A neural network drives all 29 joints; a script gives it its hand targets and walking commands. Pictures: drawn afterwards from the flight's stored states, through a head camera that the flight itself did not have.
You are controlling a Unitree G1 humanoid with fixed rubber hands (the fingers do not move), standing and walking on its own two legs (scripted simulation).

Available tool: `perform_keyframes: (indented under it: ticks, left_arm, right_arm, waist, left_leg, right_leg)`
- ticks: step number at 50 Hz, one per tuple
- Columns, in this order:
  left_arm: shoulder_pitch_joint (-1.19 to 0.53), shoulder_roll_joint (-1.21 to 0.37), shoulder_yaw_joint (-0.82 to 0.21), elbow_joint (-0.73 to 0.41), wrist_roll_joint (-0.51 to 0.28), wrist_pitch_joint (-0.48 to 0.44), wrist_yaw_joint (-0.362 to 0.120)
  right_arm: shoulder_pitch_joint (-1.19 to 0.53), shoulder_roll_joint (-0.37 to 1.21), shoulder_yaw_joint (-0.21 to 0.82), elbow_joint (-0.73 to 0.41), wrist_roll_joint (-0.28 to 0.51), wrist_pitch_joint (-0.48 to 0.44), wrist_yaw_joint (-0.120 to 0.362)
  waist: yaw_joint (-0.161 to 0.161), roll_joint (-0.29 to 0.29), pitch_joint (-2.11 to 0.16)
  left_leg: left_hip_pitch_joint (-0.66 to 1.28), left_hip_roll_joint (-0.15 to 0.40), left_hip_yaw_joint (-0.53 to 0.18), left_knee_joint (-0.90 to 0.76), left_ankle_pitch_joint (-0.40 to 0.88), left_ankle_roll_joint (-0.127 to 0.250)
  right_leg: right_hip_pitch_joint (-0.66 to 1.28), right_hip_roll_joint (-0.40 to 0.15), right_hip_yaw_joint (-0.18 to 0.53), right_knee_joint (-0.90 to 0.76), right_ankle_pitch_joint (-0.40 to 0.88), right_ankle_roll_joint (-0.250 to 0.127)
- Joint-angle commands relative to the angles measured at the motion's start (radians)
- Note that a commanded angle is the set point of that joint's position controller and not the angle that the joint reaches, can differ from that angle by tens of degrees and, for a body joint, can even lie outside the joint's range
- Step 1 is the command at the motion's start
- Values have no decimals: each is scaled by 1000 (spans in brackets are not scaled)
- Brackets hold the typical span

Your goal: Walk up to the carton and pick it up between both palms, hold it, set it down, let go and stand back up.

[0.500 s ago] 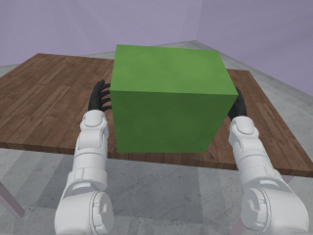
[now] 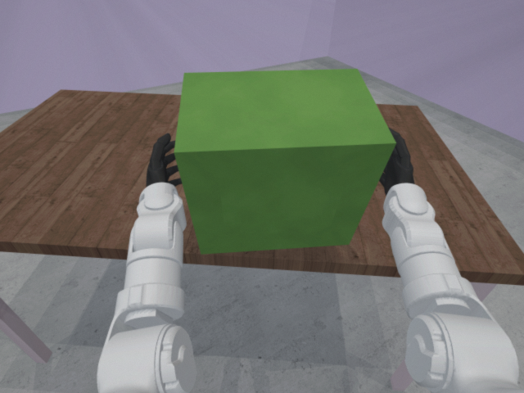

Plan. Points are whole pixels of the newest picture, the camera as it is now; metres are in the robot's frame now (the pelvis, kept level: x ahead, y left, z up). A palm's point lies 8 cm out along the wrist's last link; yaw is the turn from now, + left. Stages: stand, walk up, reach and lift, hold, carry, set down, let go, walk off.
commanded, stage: reach and lift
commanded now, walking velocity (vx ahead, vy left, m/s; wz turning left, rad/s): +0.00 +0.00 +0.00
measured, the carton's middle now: (274, 167) +0.47 +0.03 +0.16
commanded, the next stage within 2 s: hold in 1.64 s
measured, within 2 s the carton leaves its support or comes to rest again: neither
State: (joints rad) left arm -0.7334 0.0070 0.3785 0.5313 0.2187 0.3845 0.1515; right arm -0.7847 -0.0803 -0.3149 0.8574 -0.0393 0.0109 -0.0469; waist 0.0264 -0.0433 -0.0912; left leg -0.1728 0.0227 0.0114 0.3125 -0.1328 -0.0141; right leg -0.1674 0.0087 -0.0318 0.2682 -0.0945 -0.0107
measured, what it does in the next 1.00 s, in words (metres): stands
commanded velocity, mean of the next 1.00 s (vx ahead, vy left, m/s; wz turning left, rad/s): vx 0.00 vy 0.00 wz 0.00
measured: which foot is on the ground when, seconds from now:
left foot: down 0.00-1.00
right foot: down 0.00-1.00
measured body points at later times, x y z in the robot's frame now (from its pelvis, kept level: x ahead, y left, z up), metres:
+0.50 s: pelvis +0.00 +0.00 +0.00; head -0.07 +0.03 +0.44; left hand +0.37 +0.20 +0.20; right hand +0.38 -0.17 +0.20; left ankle +0.02 +0.12 -0.75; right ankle +0.03 -0.11 -0.75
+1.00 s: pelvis -0.01 +0.00 +0.00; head -0.10 +0.04 +0.44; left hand +0.37 +0.22 +0.25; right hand +0.39 -0.14 +0.31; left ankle +0.02 +0.12 -0.75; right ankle +0.03 -0.11 -0.75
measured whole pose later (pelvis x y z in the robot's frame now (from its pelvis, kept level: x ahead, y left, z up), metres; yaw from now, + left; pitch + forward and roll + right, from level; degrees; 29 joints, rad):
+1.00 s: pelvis -0.01 +0.00 +0.00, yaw +2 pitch -7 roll +0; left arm -0.93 0.16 0.38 0.55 0.29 0.79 -0.01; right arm -1.10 -0.15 -0.26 0.95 0.09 0.43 -0.07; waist -0.07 -0.10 -0.11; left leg -0.07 0.00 -0.02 0.32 -0.13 -0.01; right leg -0.06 -0.01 -0.06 0.31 -0.13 -0.01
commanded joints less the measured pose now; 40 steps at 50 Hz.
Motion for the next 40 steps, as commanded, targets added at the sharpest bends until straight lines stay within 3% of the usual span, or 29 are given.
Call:
perform_keyframes:
  ticks: [1, 5, 8, 10, 15, 20, 26, 27, 31, 34, 36, 40]
  left_arm:
    - [-705, -430, -375, -185, -51, 38, -253]
    - [-701, -361, -309, -241, 1, 109, -324]
    - [-687, -360, -323, -344, 7, 144, -357]
    - [-665, -364, -332, -367, 14, 161, -378]
    - [-634, -372, -356, -381, 20, 204, -400]
    - [-739, -389, -409, -428, -34, 214, -380]
    - [-907, -429, -499, -465, -148, 203, -306]
    - [-914, -428, -489, -439, -150, 209, -292]
    - [-886, -368, -373, -244, -120, 265, -273]
    - [-840, -321, -287, -165, -89, 318, -290]
    - [-867, -311, -259, -158, -85, 333, -304]
    - [-940, -317, -256, -139, -102, 328, -331]
  right_arm:
    - [-753, 331, 317, -183, 56, 27, 126]
    - [-741, 336, 313, -183, 85, 83, 90]
    - [-701, 346, 337, -220, 129, 111, 69]
    - [-654, 342, 336, -228, 138, 127, 62]
    - [-600, 317, 309, -220, 137, 167, 71]
    - [-734, 348, 339, -357, 162, 165, 97]
    - [-931, 416, 438, -541, 225, 161, 118]
    - [-950, 420, 449, -548, 234, 170, 120]
    - [-991, 381, 412, -423, 230, 239, 133]
    - [-979, 350, 379, -319, 248, 297, 137]
    - [-999, 340, 349, -276, 256, 323, 135]
    - [-980, 333, 271, -179, 236, 359, 138]
  waist:
    - [-70, 2, -350]
    - [-98, 16, -257]
    - [-114, 71, -288]
    - [-132, 103, -263]
    - [-143, 147, -155]
    - [-128, 117, -204]
    - [-102, 62, -452]
    - [-82, 60, -477]
    - [-46, 9, -430]
    - [-34, -4, -387]
    - [-45, 4, -376]
    - [-99, 47, -319]
  left_leg:
    - [203, -44, 48, -22, 205, -32]
    - [155, -75, 57, -40, 195, -23]
    - [189, -88, 56, -25, 318, -40]
    - [199, -91, 57, -18, 353, -50]
    - [212, -79, 53, -40, 334, -59]
    - [188, -69, 45, -34, 257, -58]
    - [247, -67, 15, 17, 216, -46]
    - [248, -65, 13, 17, 189, -41]
    - [167, -56, 14, -46, -24, 1]
    - [130, -44, 17, -90, -67, 20]
    - [107, -42, 17, -95, -65, 22]
    - [34, -27, -6, -118, -142, 27]
  right_leg:
    - [334, 6, -29, -7, 176, 28]
    - [445, -18, -17, 11, 248, 52]
    - [495, -12, -18, 31, 368, 60]
    - [486, -8, -23, 32, 378, 59]
    - [381, 9, -47, 2, 204, 42]
    - [313, 23, -62, -8, 83, 30]
    - [252, 36, -63, -1, 76, 28]
    - [244, 36, -58, -1, 62, 27]
    - [235, 21, -43, -21, -69, 27]
    - [277, 17, -25, -23, -94, 23]
    - [296, 19, -15, -17, -82, 20]
    - [291, 26, -7, 0, -104, 18]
